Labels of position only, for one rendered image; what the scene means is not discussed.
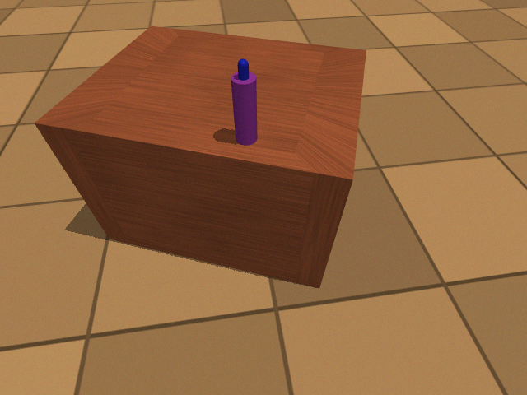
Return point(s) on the bottle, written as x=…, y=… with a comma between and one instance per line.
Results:
x=244, y=95

